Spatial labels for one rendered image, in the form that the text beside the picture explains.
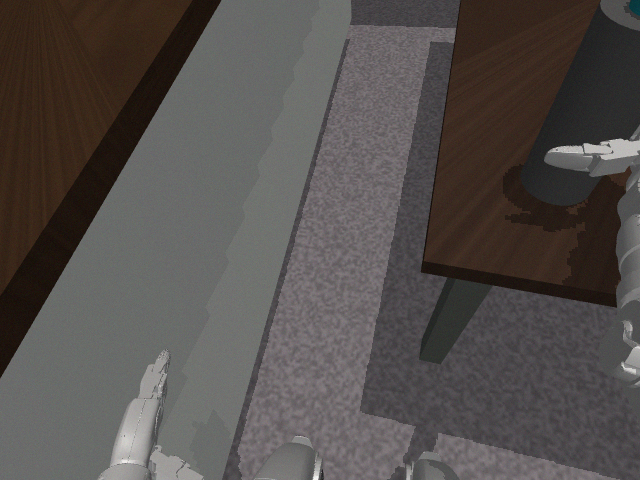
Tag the table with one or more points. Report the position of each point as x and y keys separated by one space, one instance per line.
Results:
x=485 y=229

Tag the right robot hand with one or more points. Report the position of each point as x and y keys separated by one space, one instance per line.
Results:
x=609 y=157

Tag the right robot arm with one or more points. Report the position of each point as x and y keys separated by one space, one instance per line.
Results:
x=619 y=350

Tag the left robot hand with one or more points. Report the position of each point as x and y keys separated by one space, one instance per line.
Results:
x=136 y=440

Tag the left robot arm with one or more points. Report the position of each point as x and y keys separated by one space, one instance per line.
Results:
x=126 y=472

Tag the bottle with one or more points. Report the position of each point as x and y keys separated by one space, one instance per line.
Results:
x=599 y=100

